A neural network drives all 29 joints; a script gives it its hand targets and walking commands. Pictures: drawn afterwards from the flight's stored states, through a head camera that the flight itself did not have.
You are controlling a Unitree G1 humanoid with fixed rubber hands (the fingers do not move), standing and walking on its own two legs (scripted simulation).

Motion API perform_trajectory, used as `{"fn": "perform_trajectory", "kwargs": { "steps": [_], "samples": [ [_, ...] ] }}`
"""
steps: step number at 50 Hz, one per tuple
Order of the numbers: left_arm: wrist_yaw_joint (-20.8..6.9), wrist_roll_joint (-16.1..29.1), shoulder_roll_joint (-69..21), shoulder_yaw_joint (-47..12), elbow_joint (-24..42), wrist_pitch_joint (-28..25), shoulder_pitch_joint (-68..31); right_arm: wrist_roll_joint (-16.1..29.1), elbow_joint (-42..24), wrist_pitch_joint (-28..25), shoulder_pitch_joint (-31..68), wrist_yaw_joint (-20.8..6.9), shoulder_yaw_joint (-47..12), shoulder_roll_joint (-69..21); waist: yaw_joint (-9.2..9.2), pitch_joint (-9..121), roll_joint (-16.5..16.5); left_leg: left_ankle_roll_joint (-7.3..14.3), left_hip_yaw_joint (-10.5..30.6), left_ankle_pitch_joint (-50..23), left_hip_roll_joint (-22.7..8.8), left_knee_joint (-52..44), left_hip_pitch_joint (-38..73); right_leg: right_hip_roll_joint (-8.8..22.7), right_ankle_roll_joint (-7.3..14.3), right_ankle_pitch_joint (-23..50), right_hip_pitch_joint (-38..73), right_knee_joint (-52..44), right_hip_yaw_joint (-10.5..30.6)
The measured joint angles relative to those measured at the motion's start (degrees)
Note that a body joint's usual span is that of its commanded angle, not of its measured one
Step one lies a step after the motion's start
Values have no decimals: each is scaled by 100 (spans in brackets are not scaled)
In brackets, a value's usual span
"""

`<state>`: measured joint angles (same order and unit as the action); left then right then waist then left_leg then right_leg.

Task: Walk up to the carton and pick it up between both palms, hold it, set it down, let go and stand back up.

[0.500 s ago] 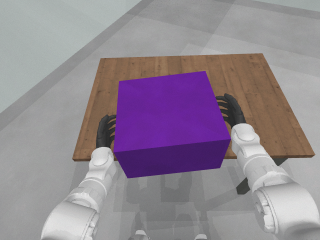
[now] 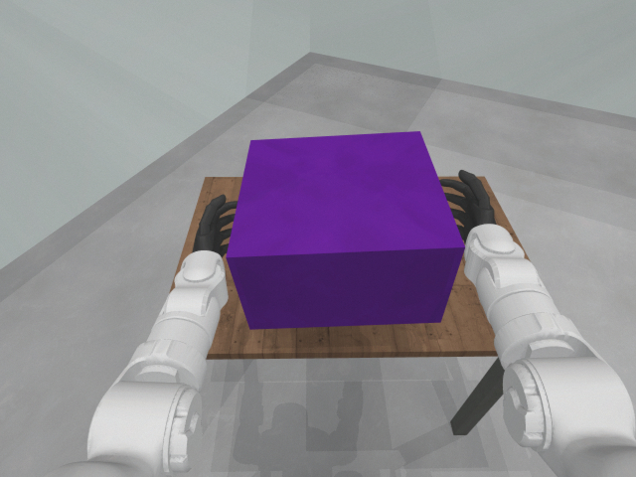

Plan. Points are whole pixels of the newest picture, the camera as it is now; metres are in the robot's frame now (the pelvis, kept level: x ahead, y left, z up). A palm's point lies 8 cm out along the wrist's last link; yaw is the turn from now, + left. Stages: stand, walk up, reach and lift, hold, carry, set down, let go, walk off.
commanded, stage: reach and lift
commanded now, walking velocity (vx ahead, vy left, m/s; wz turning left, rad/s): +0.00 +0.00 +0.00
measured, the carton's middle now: (339, 225) +0.46 -0.01 +0.08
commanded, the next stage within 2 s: hold in 1.54 s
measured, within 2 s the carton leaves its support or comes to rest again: neither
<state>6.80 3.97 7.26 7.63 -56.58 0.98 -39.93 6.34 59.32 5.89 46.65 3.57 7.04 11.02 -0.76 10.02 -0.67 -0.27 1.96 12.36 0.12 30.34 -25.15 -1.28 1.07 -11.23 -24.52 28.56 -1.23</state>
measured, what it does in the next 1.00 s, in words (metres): stands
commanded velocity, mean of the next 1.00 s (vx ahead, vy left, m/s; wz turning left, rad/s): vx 0.00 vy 0.00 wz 0.00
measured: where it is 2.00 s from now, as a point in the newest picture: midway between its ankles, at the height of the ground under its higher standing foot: outside the picture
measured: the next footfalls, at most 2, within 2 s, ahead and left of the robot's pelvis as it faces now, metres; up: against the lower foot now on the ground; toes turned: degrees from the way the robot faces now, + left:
none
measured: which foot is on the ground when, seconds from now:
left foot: down 0.00-1.00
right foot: down 0.00-1.00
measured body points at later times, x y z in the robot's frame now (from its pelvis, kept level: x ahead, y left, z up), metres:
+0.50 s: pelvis +0.02 +0.01 +0.01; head +0.02 +0.02 +0.46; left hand +0.40 +0.20 +0.11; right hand +0.42 -0.17 +0.12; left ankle +0.03 +0.12 -0.73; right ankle +0.03 -0.11 -0.73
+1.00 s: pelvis +0.01 +0.01 +0.01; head -0.01 +0.02 +0.46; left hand +0.38 +0.18 +0.14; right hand +0.39 -0.18 +0.15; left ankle +0.03 +0.12 -0.73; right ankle +0.03 -0.11 -0.73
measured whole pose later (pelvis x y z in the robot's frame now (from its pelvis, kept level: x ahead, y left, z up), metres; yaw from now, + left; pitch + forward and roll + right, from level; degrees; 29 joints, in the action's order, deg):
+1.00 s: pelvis +0.01 +0.01 +0.01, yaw +0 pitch +2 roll -1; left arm 4.3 -2.3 3.0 11.6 -14.5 27.9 -25.2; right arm 9.4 26.2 23.3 31.0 6.0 5.0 8.9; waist -1.8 6.3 -0.5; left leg 0.4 2.1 9.0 0.6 19.8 -13.0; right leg -1.1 0.4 -7.4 -11.9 17.1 0.0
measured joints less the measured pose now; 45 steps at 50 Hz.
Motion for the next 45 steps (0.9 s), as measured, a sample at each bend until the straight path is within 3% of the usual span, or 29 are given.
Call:
{"fn": "perform_trajectory", "kwargs": {
  "steps": [18,35,45],
  "samples": [
    [-24,172,63,-182,1642,737,829,27,-1730,558,-1053,176,-75,-242,42,-108,179,60,117,-239,56,-601,356,40,-64,300,496,-807,-64],
    [-38,-377,-331,116,3921,2198,1653,392,-3130,1349,-1700,227,-356,-106,-168,-356,22,88,103,-196,63,-898,1121,34,-96,329,1303,-1217,4],
    [-204,-618,-483,329,4311,2642,1665,396,-3367,1667,-1725,236,-288,-152,-165,-399,22,79,19,-260,49,-1008,1291,20,-82,353,1372,-1182,107]
  ]
}}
